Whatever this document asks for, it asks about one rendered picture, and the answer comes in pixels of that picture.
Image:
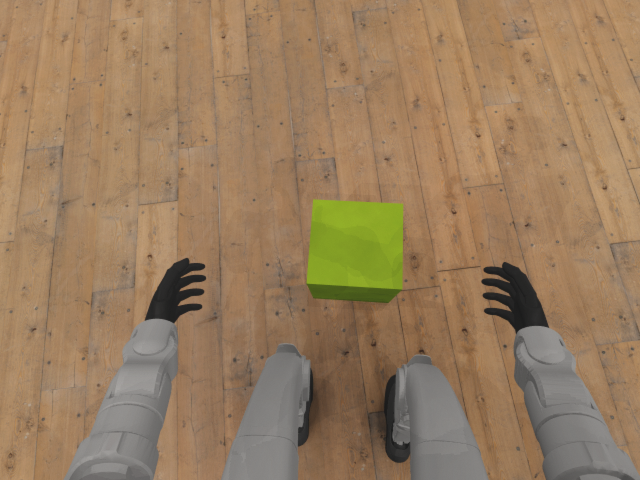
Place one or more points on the robot right foot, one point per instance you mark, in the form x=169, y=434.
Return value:
x=397, y=452

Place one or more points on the robot left forearm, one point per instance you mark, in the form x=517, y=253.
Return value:
x=122, y=444

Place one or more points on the robot right forearm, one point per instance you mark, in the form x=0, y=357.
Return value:
x=573, y=436

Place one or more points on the carton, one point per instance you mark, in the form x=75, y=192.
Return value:
x=356, y=251

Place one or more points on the robot right hand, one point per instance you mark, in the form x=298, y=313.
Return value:
x=526, y=309

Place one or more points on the robot left thigh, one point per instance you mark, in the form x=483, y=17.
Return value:
x=266, y=443

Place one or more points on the robot left hand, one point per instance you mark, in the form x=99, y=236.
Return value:
x=164, y=304

